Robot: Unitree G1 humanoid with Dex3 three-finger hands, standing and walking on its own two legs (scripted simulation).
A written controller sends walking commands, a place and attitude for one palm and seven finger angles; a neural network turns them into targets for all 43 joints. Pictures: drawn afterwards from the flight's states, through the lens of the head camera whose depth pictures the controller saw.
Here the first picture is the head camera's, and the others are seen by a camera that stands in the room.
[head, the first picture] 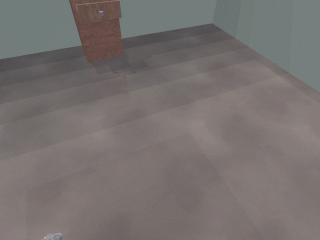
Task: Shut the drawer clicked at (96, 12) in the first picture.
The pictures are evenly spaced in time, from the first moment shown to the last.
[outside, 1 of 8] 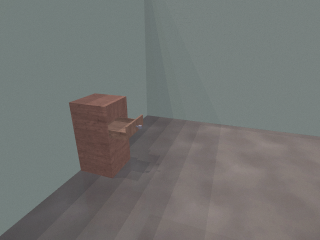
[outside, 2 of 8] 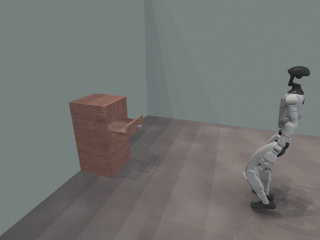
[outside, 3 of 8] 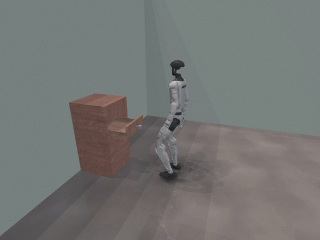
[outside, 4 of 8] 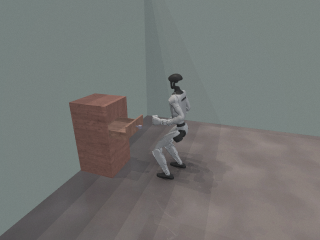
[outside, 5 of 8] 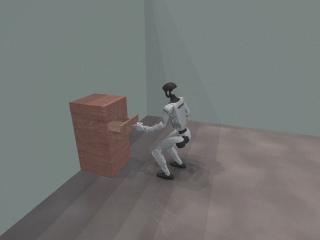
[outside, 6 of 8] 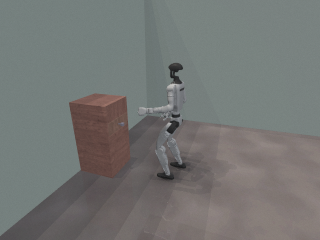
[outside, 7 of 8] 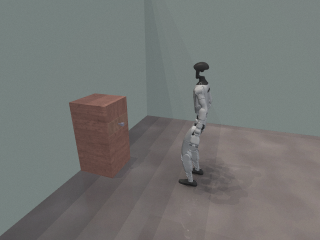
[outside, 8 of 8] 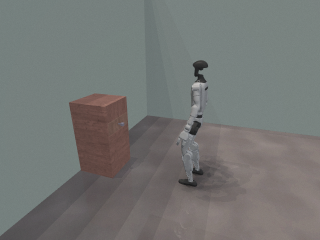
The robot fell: no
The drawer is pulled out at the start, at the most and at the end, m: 0.22 0.22 0.00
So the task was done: yes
